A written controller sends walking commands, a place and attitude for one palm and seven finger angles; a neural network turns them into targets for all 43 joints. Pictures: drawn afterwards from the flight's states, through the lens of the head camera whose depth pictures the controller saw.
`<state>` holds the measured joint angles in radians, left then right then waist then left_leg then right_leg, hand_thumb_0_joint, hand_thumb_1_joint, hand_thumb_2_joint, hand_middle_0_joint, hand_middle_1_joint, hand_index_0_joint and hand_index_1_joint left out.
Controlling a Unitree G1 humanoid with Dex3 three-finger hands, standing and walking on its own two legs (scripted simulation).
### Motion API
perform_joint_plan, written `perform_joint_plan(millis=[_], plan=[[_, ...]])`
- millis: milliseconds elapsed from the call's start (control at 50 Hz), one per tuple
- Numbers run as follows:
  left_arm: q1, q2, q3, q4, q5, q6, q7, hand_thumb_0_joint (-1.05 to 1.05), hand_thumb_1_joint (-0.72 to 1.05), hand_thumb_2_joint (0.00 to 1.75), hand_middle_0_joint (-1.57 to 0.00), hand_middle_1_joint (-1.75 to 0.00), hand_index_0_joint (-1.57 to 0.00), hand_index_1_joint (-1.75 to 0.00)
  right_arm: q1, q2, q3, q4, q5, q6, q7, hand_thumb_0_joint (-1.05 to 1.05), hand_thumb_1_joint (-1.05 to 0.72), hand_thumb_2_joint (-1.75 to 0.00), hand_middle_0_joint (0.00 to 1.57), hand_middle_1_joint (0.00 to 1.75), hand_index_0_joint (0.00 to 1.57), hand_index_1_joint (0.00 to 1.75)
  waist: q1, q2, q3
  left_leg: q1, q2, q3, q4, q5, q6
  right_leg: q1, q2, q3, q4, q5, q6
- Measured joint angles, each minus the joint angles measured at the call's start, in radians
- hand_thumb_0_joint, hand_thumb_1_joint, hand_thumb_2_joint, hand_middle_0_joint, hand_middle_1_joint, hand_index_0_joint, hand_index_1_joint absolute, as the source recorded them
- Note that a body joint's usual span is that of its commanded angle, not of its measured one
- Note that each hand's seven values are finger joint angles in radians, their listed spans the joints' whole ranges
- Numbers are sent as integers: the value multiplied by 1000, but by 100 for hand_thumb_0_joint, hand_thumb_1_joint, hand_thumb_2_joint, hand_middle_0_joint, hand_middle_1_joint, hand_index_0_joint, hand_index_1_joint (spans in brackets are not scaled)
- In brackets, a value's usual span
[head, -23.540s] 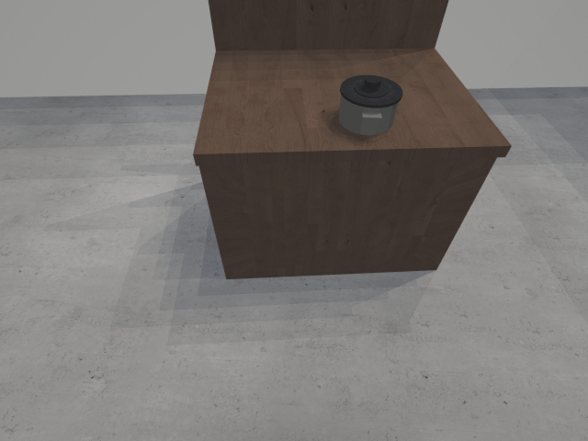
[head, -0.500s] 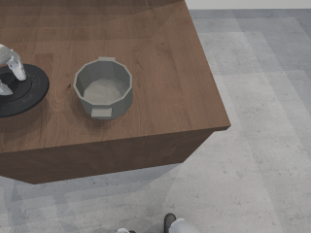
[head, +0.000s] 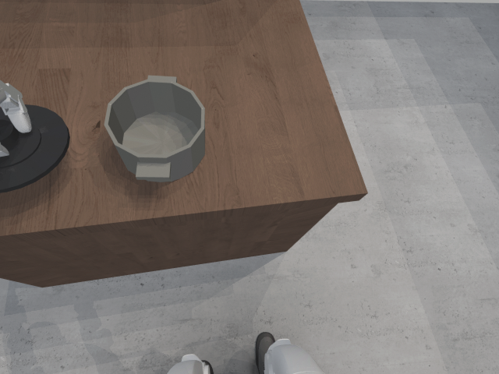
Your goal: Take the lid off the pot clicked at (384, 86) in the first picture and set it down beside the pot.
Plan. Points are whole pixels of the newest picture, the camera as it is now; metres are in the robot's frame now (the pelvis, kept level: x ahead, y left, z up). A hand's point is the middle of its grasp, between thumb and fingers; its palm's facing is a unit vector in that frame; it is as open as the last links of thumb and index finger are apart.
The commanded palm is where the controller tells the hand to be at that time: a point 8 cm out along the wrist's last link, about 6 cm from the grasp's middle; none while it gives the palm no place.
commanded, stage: lower the lid onto the table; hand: left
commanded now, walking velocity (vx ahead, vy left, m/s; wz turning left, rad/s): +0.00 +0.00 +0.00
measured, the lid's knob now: out of the picture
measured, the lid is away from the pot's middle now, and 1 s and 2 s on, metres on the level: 0.23 0.22 0.23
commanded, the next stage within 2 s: open the fingers wide in 0.60 s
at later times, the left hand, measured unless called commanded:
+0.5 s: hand (5, 135) +0.49 +0.34 +0.01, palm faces -0.50 -0.10 -0.86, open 7.0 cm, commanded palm +0.55 +0.34 +0.05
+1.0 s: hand (12, 153) +0.47 +0.34 -0.01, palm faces -0.50 -0.11 -0.86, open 7.0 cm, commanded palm +0.51 +0.33 +0.04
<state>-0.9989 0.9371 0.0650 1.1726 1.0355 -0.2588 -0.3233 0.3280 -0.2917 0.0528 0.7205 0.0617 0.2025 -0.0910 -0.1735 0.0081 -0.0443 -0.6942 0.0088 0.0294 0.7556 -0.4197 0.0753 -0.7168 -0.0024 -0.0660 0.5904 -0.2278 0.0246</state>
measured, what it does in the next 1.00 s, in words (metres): stands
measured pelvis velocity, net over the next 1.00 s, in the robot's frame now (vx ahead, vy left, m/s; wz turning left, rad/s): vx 0.00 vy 0.00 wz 0.00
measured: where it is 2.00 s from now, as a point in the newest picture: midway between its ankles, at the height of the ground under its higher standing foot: outside the picture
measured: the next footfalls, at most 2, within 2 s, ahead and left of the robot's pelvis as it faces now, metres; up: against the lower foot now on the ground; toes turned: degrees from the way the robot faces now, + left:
none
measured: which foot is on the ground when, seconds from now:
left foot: down 0.00-1.00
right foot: down 0.00-1.00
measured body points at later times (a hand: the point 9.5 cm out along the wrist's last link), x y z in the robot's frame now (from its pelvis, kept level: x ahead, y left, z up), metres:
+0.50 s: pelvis +0.00 +0.01 -0.01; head +0.16 +0.04 +0.40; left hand +0.51 +0.35 +0.06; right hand -0.05 -0.27 -0.11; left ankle -0.05 +0.06 -0.71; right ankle +0.02 -0.15 -0.71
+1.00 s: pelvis +0.00 +0.00 -0.01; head +0.15 +0.04 +0.41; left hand +0.49 +0.34 +0.04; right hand -0.02 -0.27 -0.12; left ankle -0.05 +0.06 -0.71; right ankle +0.02 -0.15 -0.71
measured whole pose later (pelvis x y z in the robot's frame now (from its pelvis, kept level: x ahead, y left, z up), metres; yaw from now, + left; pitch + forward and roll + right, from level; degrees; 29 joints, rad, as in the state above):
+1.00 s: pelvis +0.00 +0.00 -0.01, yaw +0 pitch +23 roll -6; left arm -0.95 0.87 0.07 1.15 1.06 -0.23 -0.24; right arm 0.32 -0.26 0.05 0.70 0.04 0.26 -0.05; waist -0.17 0.03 -0.07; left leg -0.81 0.01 0.01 0.87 -0.46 0.08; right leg -0.83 0.00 -0.07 0.69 -0.26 0.01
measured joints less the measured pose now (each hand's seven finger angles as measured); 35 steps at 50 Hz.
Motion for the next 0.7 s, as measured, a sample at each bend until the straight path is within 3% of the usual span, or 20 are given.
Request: perform_joint_plan(millis=[220, 420, 580, 700], plan=[[-20, 4, -29, 12, -3, -7, -5, 4, 34, 51, -64, -95, -72, -99, 4, 6, 9, 6, 2, 7, -5, 0, -90, -90, 21, 30, 21, 30, -6, 4, -4, -63, 1, -4, 52, -17, 3, -61, -1, -3, 47, -15, 1], [-27, 13, 8, 14, 19, -14, 31, 4, 35, 51, -64, -95, -72, -99, 15, 9, 18, -8, -10, 17, -5, 0, -90, -90, 21, 30, 21, 30, -31, 9, -7, -107, 4, -4, 90, -34, 6, -103, 1, -3, 80, -27, -1], [-76, 18, -13, 57, 32, 24, 34, 4, 35, 51, -63, -95, -72, -99, 17, 14, 21, -15, -13, 35, 7, 0, -90, -90, 21, 30, 21, 30, -34, 15, -4, -150, 4, -5, 118, -42, 10, -144, 0, -3, 104, -33, 2], [-56, 18, 15, 26, 33, 7, 26, 3, 34, 50, -64, -95, -72, -100, 21, 23, 18, -15, -20, 46, 7, 0, -90, -90, 21, 30, 21, 30, -32, 15, -8, -169, 6, -7, 133, -46, 8, -162, 3, -4, 115, -36, -1]])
